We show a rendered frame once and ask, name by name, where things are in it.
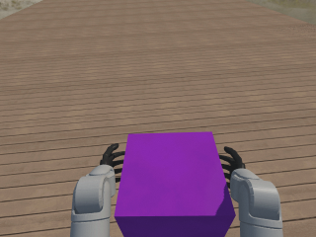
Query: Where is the robot left forearm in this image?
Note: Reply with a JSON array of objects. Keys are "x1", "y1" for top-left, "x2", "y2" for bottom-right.
[{"x1": 70, "y1": 164, "x2": 117, "y2": 237}]

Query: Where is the carton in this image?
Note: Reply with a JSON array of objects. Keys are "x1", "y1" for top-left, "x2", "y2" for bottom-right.
[{"x1": 114, "y1": 131, "x2": 236, "y2": 237}]

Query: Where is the left robot hand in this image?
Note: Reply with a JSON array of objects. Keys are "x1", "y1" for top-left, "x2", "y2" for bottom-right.
[{"x1": 100, "y1": 143, "x2": 125, "y2": 183}]

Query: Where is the right robot hand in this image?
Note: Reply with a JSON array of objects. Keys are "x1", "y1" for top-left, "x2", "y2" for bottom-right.
[{"x1": 218, "y1": 146, "x2": 246, "y2": 189}]

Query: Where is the robot right forearm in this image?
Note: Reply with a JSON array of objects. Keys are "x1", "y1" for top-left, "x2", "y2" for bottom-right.
[{"x1": 230, "y1": 168, "x2": 283, "y2": 237}]

